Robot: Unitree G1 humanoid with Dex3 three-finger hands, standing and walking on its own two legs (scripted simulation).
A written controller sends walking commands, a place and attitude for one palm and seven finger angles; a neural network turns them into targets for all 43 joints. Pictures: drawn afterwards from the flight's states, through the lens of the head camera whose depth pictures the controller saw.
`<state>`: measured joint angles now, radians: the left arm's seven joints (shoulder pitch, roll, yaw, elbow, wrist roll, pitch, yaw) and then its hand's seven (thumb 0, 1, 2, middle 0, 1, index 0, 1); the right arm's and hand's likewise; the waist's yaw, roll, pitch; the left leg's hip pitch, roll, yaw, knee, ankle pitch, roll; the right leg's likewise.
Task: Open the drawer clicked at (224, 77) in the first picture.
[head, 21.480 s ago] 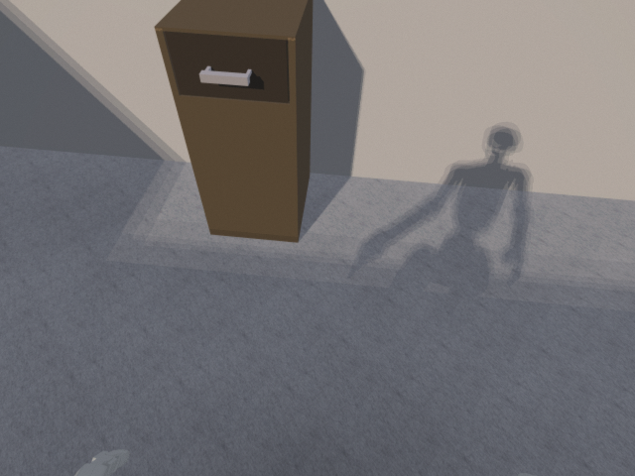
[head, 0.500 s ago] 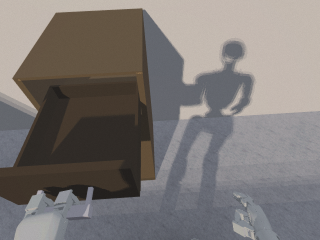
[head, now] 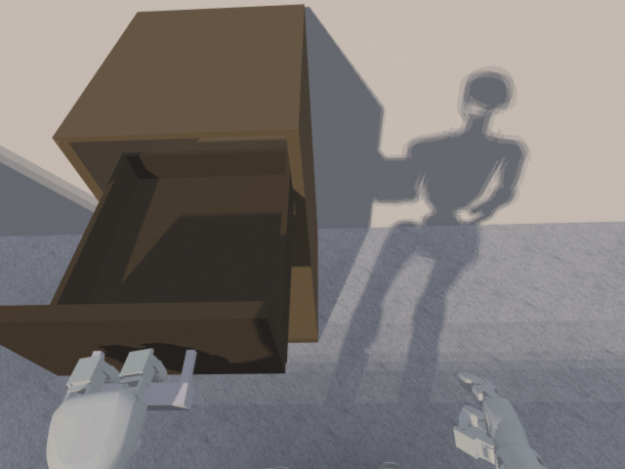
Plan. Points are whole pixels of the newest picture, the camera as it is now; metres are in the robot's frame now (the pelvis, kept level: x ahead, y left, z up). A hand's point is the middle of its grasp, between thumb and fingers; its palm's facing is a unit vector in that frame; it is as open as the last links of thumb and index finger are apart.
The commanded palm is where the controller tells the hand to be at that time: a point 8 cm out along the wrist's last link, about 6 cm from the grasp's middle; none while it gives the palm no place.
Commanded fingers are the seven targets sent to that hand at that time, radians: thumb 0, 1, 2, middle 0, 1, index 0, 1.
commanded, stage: open the thumb to release the handle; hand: left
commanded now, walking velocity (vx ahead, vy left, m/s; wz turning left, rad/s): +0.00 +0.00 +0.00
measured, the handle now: (138, 377) +0.21 +0.24 +0.02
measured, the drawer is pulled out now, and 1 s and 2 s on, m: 0.30 0.30 0.29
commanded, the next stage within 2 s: lift the hand off the handle in 0.36 s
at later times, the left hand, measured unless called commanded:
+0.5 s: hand (127, 434) +0.15 +0.24 +0.00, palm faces -0.01 -0.07 -1.00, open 13.4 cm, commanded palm +0.13 +0.24 +0.05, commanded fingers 0.00 -0.50 0.30 -0.30 -1.20 -0.30 -1.20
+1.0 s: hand (122, 416) +0.17 +0.24 +0.02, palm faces +0.02 -0.07 -1.00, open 13.5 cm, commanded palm +0.15 +0.24 +0.09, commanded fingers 0.00 -0.50 0.30 -0.30 -1.20 -0.30 -1.20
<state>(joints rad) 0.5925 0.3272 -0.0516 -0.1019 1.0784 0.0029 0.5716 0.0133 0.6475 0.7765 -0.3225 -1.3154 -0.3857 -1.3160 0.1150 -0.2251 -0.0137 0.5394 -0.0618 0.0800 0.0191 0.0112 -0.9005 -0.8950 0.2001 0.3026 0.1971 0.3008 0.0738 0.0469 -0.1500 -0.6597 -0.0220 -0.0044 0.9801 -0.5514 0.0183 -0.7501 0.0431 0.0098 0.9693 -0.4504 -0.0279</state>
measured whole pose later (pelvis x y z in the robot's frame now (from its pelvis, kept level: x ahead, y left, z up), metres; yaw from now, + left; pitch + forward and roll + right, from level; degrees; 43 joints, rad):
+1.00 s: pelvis -0.01 -0.01 +0.02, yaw +1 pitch +9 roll +0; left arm 0.45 0.34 -0.07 -0.03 1.04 0.05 0.46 0.00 -0.49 0.30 -0.33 -1.21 -0.38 -1.23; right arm 0.12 -0.22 -0.01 0.59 -0.04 0.07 -0.05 0.01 -0.90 -0.90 0.20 0.30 0.20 0.30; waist 0.07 0.06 -0.12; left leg -0.54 -0.03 -0.02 0.86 -0.47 0.01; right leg -0.63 0.03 0.00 0.86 -0.39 -0.03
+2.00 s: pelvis +0.01 +0.01 +0.06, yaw +1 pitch -1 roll +0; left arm 0.43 0.47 -0.03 -0.46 0.90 0.20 0.09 0.00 -0.49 0.30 -0.32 -1.20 -0.33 -1.21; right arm 0.08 -0.25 0.04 0.56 0.01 0.12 0.00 0.01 -0.90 -0.90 0.20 0.30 0.20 0.30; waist 0.11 0.11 -0.03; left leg -0.14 -0.03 -0.02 0.48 -0.33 0.03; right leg -0.22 0.03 0.01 0.48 -0.25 -0.01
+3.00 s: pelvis +0.01 +0.00 +0.06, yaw +3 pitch -4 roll -1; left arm 0.53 0.32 0.19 -0.50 0.00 -0.08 0.12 -0.01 -0.33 0.37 -0.31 -1.10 -0.31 -1.10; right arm 0.19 -0.18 0.05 0.58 -0.01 -0.14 -0.08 0.01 -0.90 -0.90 0.20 0.30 0.20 0.30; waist 0.07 0.04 0.01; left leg -0.06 -0.02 -0.06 0.45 -0.33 0.01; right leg -0.12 0.03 -0.03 0.43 -0.25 -0.03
